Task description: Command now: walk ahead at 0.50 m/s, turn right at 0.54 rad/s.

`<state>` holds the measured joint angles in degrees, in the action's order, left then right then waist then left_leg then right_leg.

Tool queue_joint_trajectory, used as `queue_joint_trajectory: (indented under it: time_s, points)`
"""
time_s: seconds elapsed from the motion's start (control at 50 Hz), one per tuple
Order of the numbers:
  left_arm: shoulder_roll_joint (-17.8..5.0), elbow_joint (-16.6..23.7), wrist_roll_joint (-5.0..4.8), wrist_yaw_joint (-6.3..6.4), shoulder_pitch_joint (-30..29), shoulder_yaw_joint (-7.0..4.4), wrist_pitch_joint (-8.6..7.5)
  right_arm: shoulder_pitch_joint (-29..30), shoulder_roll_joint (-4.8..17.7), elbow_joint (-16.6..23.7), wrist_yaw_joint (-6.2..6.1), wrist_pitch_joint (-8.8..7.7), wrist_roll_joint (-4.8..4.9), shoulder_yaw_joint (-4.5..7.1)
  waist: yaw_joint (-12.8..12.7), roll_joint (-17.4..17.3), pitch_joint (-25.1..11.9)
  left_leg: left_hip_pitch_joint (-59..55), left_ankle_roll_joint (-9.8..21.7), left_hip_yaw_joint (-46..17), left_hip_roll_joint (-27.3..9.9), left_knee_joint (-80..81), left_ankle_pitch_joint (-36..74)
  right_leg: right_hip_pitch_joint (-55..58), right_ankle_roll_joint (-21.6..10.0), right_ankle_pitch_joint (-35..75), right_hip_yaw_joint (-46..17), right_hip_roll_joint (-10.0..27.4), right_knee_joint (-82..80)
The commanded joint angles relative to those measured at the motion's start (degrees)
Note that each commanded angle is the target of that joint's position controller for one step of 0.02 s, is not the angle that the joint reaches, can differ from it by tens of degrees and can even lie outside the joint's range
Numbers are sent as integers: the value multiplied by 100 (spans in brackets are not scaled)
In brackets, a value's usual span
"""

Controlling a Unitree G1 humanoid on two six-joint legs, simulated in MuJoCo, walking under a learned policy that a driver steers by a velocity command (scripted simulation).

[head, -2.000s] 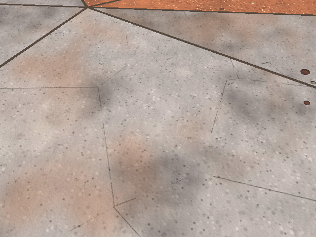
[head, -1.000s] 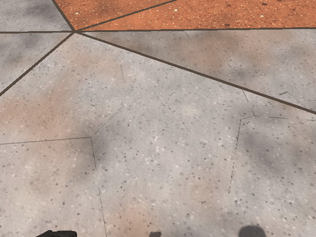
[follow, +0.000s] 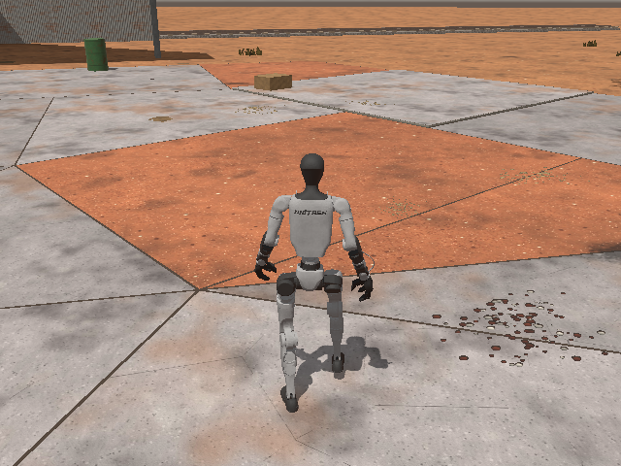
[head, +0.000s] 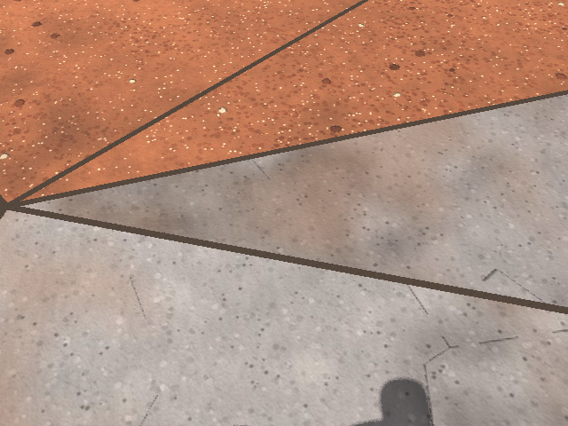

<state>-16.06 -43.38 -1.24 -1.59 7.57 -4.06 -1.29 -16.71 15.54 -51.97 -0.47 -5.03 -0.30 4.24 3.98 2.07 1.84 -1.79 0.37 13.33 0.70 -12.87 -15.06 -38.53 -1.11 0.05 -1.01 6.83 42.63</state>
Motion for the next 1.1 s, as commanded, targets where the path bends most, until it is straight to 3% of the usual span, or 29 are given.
queue_joint_trajectory:
  time_s: [0.02, 0.08, 0.12, 0.14, 0.16, 0.18, 0.2, 0.22, 0.24, 0.26, 0.32, 0.36, 0.42, 0.48, 0.56, 0.6, 0.64, 0.66, 0.68, 0.7, 0.72, 0.74, 0.76, 0.8, 0.84, 0.9, 0.98, 1.04, 1.1]
  points:
    - [-208, 605, 2, -114, -622, 2, -55, 112, 1056, 277, -40, 27, 95, 249, 6, -407, 390, -8, 803, -351, -1744, 404, 2070, -51, -139, -50, 206, -37, -455]
    - [-431, 738, 14, -164, -462, -106, -19, 184, 1270, 281, -59, 159, 185, 319, -258, -611, 127, -434, 631, -122, -1810, -460, 4172, 523, -429, -872, 600, -429, -582]
    - [-825, 467, -18, -122, 795, -354, 11, 362, 1322, 330, -72, 252, 243, 325, -1019, -604, -573, -112, 416, 115, -1568, -2283, 5254, 2249, -762, -905, 868, -952, -938]
    - [-1275, 195, -32, -12, 1796, -573, 63, 297, 1134, 392, -86, 229, 140, 246, -1435, -187, -1094, 1134, 141, 136, -1336, -3946, 3971, 4013, -1034, -779, 201, -759, -1102]
    - [-1977, 199, -97, 47, 1643, -667, 32, -231, 218, 725, -10, 90, -131, -37, -690, 1472, -1422, 3842, -248, -216, -192, -6044, -1425, 5876, -2064, -1504, -2955, 746, -1551]
    - [-1586, 442, -21, -1, 1794, -518, -83, 230, 538, 803, 66, -164, 86, -35, -1022, 817, -2309, 4547, -184, -1685, 86, -6784, -2011, 6281, -2438, -2429, -4730, 1266, -2554]
    - [-1215, 392, 38, -30, 1604, -408, -181, 873, 887, 975, 113, -299, 321, 56, -1147, 412, -1514, 5044, -19, -1801, -203, -6724, -1447, 5836, -2076, -2007, -3993, 1143, -2733]
    - [-1060, 415, 23, -26, 1287, -359, -236, 952, 820, 991, 90, -369, 276, 26, -913, 71, -1040, 4894, 82, -1803, -460, -6248, -936, 5056, -1862, -1488, -3273, 905, -2672]
    - [-848, 491, 20, -11, 856, -292, -244, 913, 839, 899, 45, -372, 116, 53, -654, -148, -713, 4482, 56, -1813, -654, -5729, -628, 4240, -1692, -868, -2674, 665, -2682]
    - [-704, 596, 85, 20, 599, -231, -251, 780, 905, 854, 40, -313, 52, 99, -445, -40, -608, 4032, 24, -1864, -778, -5404, -403, 3675, -1622, -380, -2312, 501, -2782]
    - [-807, 637, 68, 108, 598, -242, -276, 748, 732, 885, 49, -118, -36, 90, -294, -74, -445, 3651, -219, -1726, -738, -4655, -70, 2933, -1636, 326, -1849, 308, -3011]
    - [-958, 593, 51, 192, 777, -286, -273, 1140, 590, 1022, 36, -69, -65, 36, -389, -63, -266, 3730, -379, -1659, -628, -3879, 549, 2695, -1560, 394, -1571, 155, -3071]
    - [-830, 489, 57, 245, 931, -235, -261, 1542, 389, 1055, 120, -87, -17, -71, -626, 187, -180, 3347, -406, -1520, -486, -2516, 1918, 2557, -1240, 0, -997, -120, -3101]
    - [-851, 275, 68, 213, 1259, -218, -299, 1937, 421, 1149, 199, -121, 83, -105, -879, 270, -6, 3250, -267, -1459, -454, -2033, 2520, 2777, -1143, -392, -997, 92, -3138]
    - [-924, 28, 85, 215, 1527, -237, -255, 2237, 583, 1330, 313, -163, 117, -95, -967, 226, 204, 4011, 133, -1458, -440, -1727, 1716, 4005, -1077, 237, -1069, 605, -2812]
    - [-986, -13, 88, 247, 1438, -256, -206, 1996, 649, 1309, 376, -170, 132, -74, -799, 295, 111, 3806, 337, -1360, -327, -1660, 1211, 4344, -934, 1201, -896, 679, -2511]
    - [-1033, 43, 114, 283, 1188, -248, -147, 1016, 902, 1042, 364, -151, 114, 78, -248, 291, -560, 2370, 603, -1009, 118, -1556, 1125, 4297, -719, 3266, -439, 395, -1369]
    - [-944, 131, 155, 321, 1130, -192, -130, 180, 1143, 854, 335, -127, 88, 187, 132, 79, -1131, 1022, 830, -1418, -100, -1667, 1404, 3663, -513, 3109, -171, 155, -183]
    - [-576, 324, 239, 302, 1657, -66, -218, -445, 1691, 841, 314, -104, 47, 320, -2, -1044, -1919, -1054, 1676, -3747, -1389, -1625, 1106, 1668, -61, 851, 117, -558, 1948]
    - [-413, 289, 201, 249, 1690, 14, -342, -663, 1415, 721, 345, -64, 186, 265, 41, -1802, -2196, -1955, 2198, -5876, -1974, -580, -80, 160, 168, -3008, -282, -1241, 3140]
    - [-805, 431, 21, 177, 1217, -45, -471, -424, 1121, 787, 328, -47, 224, 167, 166, -1210, -1551, -1640, 1904, -5602, -1885, -363, -903, -516, 53, -2873, -716, -857, 3475]
    - [-844, 570, -58, 144, 699, -37, -555, -117, 988, 908, 293, -15, 156, 135, 146, -727, -955, -891, 1704, -4896, -1677, -295, -754, -593, -18, -2437, -614, -615, 3271]
    - [-802, 640, 42, 149, 425, -36, -605, 136, 907, 965, 280, 3, 92, 99, -14, -306, -452, -73, 1614, -4376, -1459, -184, -181, -492, -30, -2155, -520, -434, 2776]
    - [-767, 665, 221, 184, 498, -85, -567, 360, 773, 1074, 229, 4, 35, 38, -326, -434, -337, 686, 1543, -3858, -1121, -17, 812, 123, 56, -1812, -496, -228, 2027]
    - [-640, 678, 235, 203, 611, -68, -490, 332, 840, 1106, 174, 17, 75, 65, -429, -590, -339, 1017, 1601, -3550, -1012, 70, 1397, 276, 212, -1756, -385, -212, 1556]
    - [-470, 838, 231, 241, 106, -2, -435, 136, 1052, 1067, 64, 38, 128, 144, -308, -529, -197, 1395, 1492, -3113, -797, 128, 1792, 322, 434, -856, -267, -315, 469]
    - [-315, 1008, 163, 168, -686, 62, -507, -265, 1052, 955, -26, 152, 188, 163, 12, -645, -176, 1647, 1177, -2930, -517, -56, 1539, 965, 507, 450, -198, -661, -905]
    - [-430, 1116, 94, 93, -1032, 27, -574, -541, 1006, 889, -59, 239, 215, 161, 95, -684, -166, 1212, 1114, -3360, -659, -418, 1261, 1062, 443, 349, -337, -779, -1397]
    - [-635, 1079, 63, 60, -819, -65, -653, -478, 1022, 937, -86, 297, 187, 192, -124, -893, -206, 805, 994, -3827, -823, -925, 1420, 1442, 227, -279, -406, -785, -1700]
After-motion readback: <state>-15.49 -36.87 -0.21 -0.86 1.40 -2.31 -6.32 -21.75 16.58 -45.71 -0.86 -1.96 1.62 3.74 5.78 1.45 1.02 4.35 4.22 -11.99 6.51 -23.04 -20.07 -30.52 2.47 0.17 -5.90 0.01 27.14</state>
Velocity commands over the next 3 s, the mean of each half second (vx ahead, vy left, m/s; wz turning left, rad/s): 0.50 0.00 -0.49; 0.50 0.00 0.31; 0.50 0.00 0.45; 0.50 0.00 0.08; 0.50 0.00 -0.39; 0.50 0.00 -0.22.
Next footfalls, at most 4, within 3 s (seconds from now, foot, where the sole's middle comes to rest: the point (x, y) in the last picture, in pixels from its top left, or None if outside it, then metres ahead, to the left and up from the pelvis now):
0.14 right None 0.24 -0.13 -0.78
0.66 left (280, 382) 0.59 0.01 -0.78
1.14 right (354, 283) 0.85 -0.21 -0.78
1.64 left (238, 228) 1.06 0.10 -0.78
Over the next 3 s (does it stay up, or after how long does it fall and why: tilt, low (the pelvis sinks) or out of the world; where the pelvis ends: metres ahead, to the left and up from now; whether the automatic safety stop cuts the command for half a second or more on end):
stays up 1.68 0.06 0.01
